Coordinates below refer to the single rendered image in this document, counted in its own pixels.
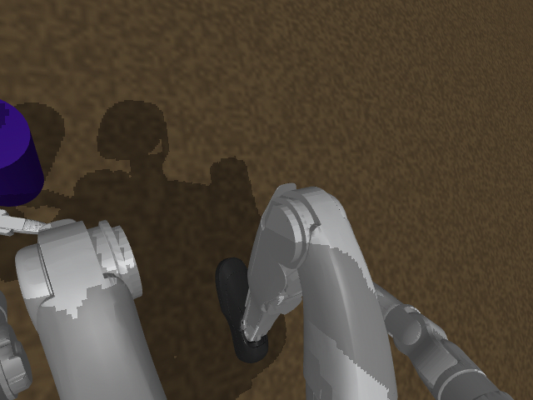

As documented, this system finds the right robot arm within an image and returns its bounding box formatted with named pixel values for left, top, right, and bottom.
left=385, top=304, right=514, bottom=400

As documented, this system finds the right robot foot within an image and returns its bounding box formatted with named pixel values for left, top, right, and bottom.
left=215, top=257, right=268, bottom=363

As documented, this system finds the right robot hand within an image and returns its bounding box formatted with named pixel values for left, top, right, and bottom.
left=373, top=282, right=404, bottom=321

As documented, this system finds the bottle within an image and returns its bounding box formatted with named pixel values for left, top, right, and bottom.
left=0, top=99, right=44, bottom=207

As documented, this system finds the left robot hand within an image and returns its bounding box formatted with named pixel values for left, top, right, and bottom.
left=0, top=209, right=46, bottom=236

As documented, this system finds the left robot arm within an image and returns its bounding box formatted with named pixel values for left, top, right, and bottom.
left=0, top=290, right=32, bottom=400

